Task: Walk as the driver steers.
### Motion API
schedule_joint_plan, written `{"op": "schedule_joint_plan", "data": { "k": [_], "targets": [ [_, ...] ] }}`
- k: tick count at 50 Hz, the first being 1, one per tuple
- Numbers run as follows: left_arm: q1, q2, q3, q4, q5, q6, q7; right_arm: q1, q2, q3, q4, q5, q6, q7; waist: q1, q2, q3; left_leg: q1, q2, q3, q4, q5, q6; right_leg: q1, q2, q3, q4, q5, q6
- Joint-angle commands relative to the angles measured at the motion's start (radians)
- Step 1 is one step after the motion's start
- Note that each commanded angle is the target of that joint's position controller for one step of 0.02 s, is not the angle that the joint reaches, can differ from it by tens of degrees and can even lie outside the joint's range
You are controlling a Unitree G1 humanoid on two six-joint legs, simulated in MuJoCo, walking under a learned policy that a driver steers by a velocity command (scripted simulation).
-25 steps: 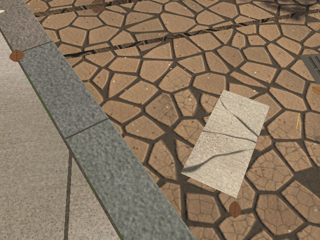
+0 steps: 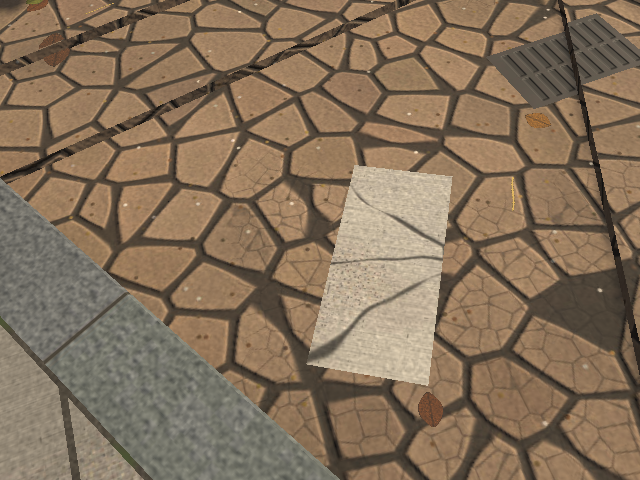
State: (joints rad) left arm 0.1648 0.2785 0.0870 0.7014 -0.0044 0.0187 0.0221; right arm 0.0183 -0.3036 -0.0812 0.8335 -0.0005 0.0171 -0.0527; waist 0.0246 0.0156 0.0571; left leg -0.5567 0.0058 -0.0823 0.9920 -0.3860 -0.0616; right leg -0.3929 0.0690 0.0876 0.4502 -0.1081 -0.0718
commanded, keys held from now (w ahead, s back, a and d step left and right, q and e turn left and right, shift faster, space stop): e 0.70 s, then w+e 0.30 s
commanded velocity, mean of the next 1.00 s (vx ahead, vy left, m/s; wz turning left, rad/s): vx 0.07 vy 0.00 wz -0.59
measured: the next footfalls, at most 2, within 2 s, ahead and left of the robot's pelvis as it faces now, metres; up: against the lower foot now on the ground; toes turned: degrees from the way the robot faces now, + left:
left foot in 0.22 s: +0.08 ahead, +0.16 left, +0.00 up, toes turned -13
right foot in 0.64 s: -0.01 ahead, -0.11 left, +0.00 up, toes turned -25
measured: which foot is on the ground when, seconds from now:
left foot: up 0.00-0.20, down 0.22-0.64, up 0.66-1.00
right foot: down 0.00-0.22, up 0.24-0.62, down 0.64-1.00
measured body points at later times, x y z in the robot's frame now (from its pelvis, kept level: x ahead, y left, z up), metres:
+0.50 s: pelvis +0.01 +0.04 +0.00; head +0.05 +0.04 +0.45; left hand +0.24 +0.27 -0.10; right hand +0.03 -0.27 -0.10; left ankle +0.05 +0.16 -0.74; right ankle -0.02 -0.10 -0.68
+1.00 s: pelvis +0.03 -0.03 +0.01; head +0.03 -0.07 +0.46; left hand +0.26 +0.17 -0.08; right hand +0.02 -0.37 -0.08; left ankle +0.22 +0.07 -0.69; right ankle -0.04 -0.09 -0.74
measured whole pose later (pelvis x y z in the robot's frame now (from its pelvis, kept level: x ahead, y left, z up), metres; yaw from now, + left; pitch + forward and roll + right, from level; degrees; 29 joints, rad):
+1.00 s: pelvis +0.03 -0.03 +0.01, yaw -36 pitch +2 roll +2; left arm 0.34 0.29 0.06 0.69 -0.01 0.00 0.03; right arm 0.10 -0.34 -0.10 0.72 0.00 -0.06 0.00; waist 0.04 0.03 0.01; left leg -0.53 0.03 -0.11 0.69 -0.11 -0.05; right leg -0.16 0.07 0.18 0.34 -0.21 -0.07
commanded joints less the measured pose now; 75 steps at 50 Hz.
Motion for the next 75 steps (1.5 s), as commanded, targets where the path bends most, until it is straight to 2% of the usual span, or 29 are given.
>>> {"op": "schedule_joint_plan", "data": {
  "k": [1,7,10,11,12,13,14,17,23,28,31,32,33,34,35,37,41,48,53,57,58,59,60,61,62,63,69,70,75],
  "targets": [
    [-0.014,0.175,0.047,-0.084,-0.001,-0.001,0.021,0.039,-0.068,-0.011,-0.046,-0.001,-0.007,-0.005,-0.015,-0.146,-0.191,0.011,-0.010,-0.010,-0.111,0.045,-0.016,0.177,-0.218,0.292,-0.131,0.005,-0.165],
    [-0.020,0.178,0.047,-0.116,0.000,0.022,0.021,0.064,-0.085,-0.011,-0.066,0.006,-0.034,0.025,-0.001,-0.189,-0.182,0.131,-0.036,-0.013,-0.310,0.038,0.004,0.156,-0.202,0.399,-0.118,-0.083,-0.148],
    [-0.039,0.173,0.043,-0.132,-0.021,0.039,0.030,0.173,-0.088,-0.019,-0.048,0.000,-0.049,0.046,-0.063,-0.169,-0.183,0.328,-0.029,0.025,-0.573,0.169,0.050,0.087,-0.138,0.387,-0.047,-0.074,-0.086],
    [-0.024,0.134,0.033,-0.143,-0.017,0.043,0.031,0.231,-0.147,-0.035,-0.038,-0.015,-0.047,0.046,-0.063,-0.077,-0.200,0.453,0.120,-0.080,-0.628,0.198,0.102,-0.026,-0.077,0.315,0.078,-0.197,-0.037],
    [-0.004,0.088,0.023,-0.171,-0.022,0.038,0.023,0.214,-0.239,-0.053,-0.042,-0.043,-0.037,0.041,-0.015,0.235,-0.155,0.498,0.336,-0.330,-0.688,0.358,0.236,-0.245,0.103,0.089,0.312,-0.445,0.016],
    [-0.015,0.166,0.042,-0.175,0.000,0.019,0.012,0.178,-0.209,-0.047,-0.082,-0.069,-0.043,0.039,-0.030,0.263,-0.139,0.403,0.448,-0.461,-0.718,0.418,0.340,-0.289,0.055,0.086,0.543,-0.507,0.050],
    [0.011,0.209,0.058,-0.147,-0.005,0.017,0.002,0.105,-0.158,-0.034,-0.120,-0.058,-0.045,0.030,-0.005,0.166,-0.127,0.379,0.394,-0.355,-0.696,0.435,0.317,-0.264,0.021,0.101,0.659,-0.429,0.063],
    [0.059,0.159,0.051,-0.102,-0.010,0.045,0.010,0.056,-0.096,-0.016,-0.145,-0.007,-0.035,0.013,0.005,0.109,-0.075,0.375,0.260,-0.133,-0.675,0.424,0.229,-0.276,-0.002,0.054,0.779,-0.291,0.111],
    [-0.073,0.086,0.015,-0.183,-0.019,0.046,-0.002,0.180,-0.148,-0.039,-0.133,-0.012,-0.012,0.004,-0.093,0.179,-0.090,0.494,0.265,-0.020,-0.678,0.423,0.257,-0.236,-0.084,-0.057,0.483,-0.263,0.149],
    [-0.044,0.107,0.023,-0.194,-0.022,0.053,-0.026,0.153,-0.185,-0.056,-0.144,0.011,-0.014,0.025,-0.072,0.185,-0.117,0.455,0.306,0.036,-0.636,0.498,0.249,-0.055,-0.084,-0.135,0.287,-0.271,0.099],
    [0.057,0.105,0.036,-0.159,-0.025,0.059,-0.033,0.141,-0.164,-0.051,-0.135,0.039,-0.014,0.032,-0.003,0.141,-0.142,0.386,0.282,0.106,-0.489,0.457,0.163,0.174,-0.053,-0.156,-0.007,-0.076,0.023],
    [0.098,0.164,0.056,-0.151,-0.028,0.056,-0.023,0.193,-0.113,-0.039,-0.123,0.021,-0.017,0.038,-0.004,-0.017,-0.169,0.247,0.212,0.196,-0.306,0.280,0.081,0.353,-0.126,-0.012,-0.073,0.166,-0.022],
    [0.102,0.301,0.076,-0.173,-0.024,0.053,-0.008,0.185,-0.043,-0.009,-0.185,-0.049,-0.026,0.047,-0.048,-0.378,-0.180,-0.096,0.062,0.241,0.015,-0.297,-0.017,0.523,-0.392,0.368,-0.012,0.636,-0.173],
    [0.136,0.265,0.063,-0.182,0.013,0.031,-0.024,0.088,-0.103,-0.024,-0.206,-0.033,-0.036,0.042,0.052,-0.282,-0.284,-0.159,0.023,0.069,0.175,-0.328,-0.019,0.468,-0.464,0.452,-0.063,0.578,-0.321],
    [0.106,0.238,0.050,-0.173,0.020,0.011,-0.030,0.037,-0.139,-0.037,-0.210,-0.001,-0.032,0.036,0.042,-0.179,-0.222,-0.179,0.041,0.038,0.245,-0.253,-0.006,0.439,-0.408,0.364,-0.072,0.517,-0.288],
    [0.080,0.180,0.032,-0.152,-0.023,0.001,-0.020,0.079,-0.139,-0.043,-0.181,-0.008,-0.021,0.020,0.010,-0.112,-0.168,-0.206,0.078,0.015,0.189,-0.075,0.011,0.414,-0.316,0.293,-0.110,0.109,-0.189],
    [0.085,0.157,0.013,-0.134,-0.011,-0.019,0.000,0.077,-0.136,-0.049,-0.189,0.004,-0.043,0.031,-0.003,-0.154,-0.086,-0.182,0.055,-0.008,0.008,0.168,0.023,0.352,-0.262,0.342,-0.254,-0.314,-0.175],
    [0.146,0.213,0.029,-0.072,-0.012,-0.036,0.014,-0.011,-0.100,-0.036,-0.204,0.004,-0.100,0.060,0.029,-0.156,-0.045,-0.088,0.014,-0.025,-0.332,0.291,0.009,0.302,-0.232,0.350,-0.256,-0.262,-0.157],
    [0.170,0.198,0.026,-0.067,-0.017,-0.032,-0.007,-0.030,-0.088,-0.018,-0.214,0.014,-0.122,0.077,0.033,-0.145,-0.029,0.099,-0.023,0.005,-0.374,0.246,0.022,0.164,-0.199,0.373,-0.202,-0.247,-0.166],
    [0.151,0.149,0.011,-0.064,-0.016,-0.030,-0.003,0.147,-0.102,-0.023,-0.157,0.019,-0.141,0.083,-0.065,-0.179,-0.058,0.355,-0.025,0.043,-0.499,0.246,0.074,0.111,-0.182,0.394,-0.084,-0.155,-0.122],
    [0.139,0.116,0.001,-0.071,-0.026,-0.034,-0.003,0.265,-0.124,-0.034,-0.126,0.026,-0.143,0.083,-0.119,-0.136,-0.101,0.477,-0.004,0.020,-0.548,0.199,0.114,0.067,-0.144,0.362,0.036,-0.113,-0.105],
    [0.194,0.041,-0.021,-0.069,-0.026,-0.035,-0.005,0.356,-0.182,-0.044,-0.112,0.012,-0.142,0.082,-0.117,0.079,-0.175,0.632,0.186,-0.198,-0.623,0.101,0.194,-0.022,-0.042,0.240,0.353,-0.287,-0.053],
    [0.266,0.053,-0.015,-0.101,-0.038,-0.046,0.002,0.382,-0.258,-0.059,-0.090,-0.004,-0.133,0.089,-0.048,0.304,-0.171,0.719,0.361,-0.585,-0.705,0.058,0.369,-0.294,0.068,0.155,0.614,-0.506,-0.014],
    [0.239,0.151,0.008,-0.089,-0.042,-0.051,0.011,0.353,-0.186,-0.047,-0.093,0.018,-0.132,0.096,-0.042,0.233,-0.076,0.655,0.409,-0.653,-0.747,0.008,0.420,-0.431,0.010,0.136,0.723,-0.500,0.000],
    [0.162,0.192,0.022,-0.079,-0.032,-0.044,0.017,0.320,-0.114,-0.025,-0.106,0.022,-0.129,0.095,-0.057,0.110,-0.016,0.579,0.365,-0.521,-0.728,0.143,0.397,-0.423,-0.033,0.133,0.767,-0.412,0.006],
    [0.149,0.176,0.022,-0.071,-0.017,-0.034,0.018,0.287,-0.087,-0.011,-0.117,0.017,-0.124,0.094,-0.042,0.057,-0.020,0.527,0.316,-0.400,-0.722,0.304,0.369,-0.381,-0.055,0.106,0.776,-0.353,0.020],
    [0.109,0.014,-0.023,-0.077,0.018,-0.026,-0.015,0.235,-0.076,0.011,-0.078,0.000,-0.085,0.064,-0.007,0.086,-0.109,0.392,0.179,-0.031,-0.685,0.975,0.303,-0.119,-0.102,-0.028,0.461,-0.149,0.102],
    [0.150,0.025,-0.016,-0.037,0.026,-0.031,-0.023,0.249,-0.078,0.016,-0.073,-0.022,-0.086,0.057,-0.006,0.058,-0.191,0.375,0.192,-0.008,-0.642,1.054,0.308,-0.006,-0.102,-0.035,0.529,0.038,0.101],
    [0.043,0.035,-0.021,-0.054,0.010,-0.048,-0.024,0.259,-0.072,0.037,-0.062,0.008,-0.077,0.038,-0.030,0.104,-0.124,0.395,0.182,0.004,-0.547,1.015,0.276,-0.002,-0.077,-0.076,0.353,-0.025,0.075]
  ]
}}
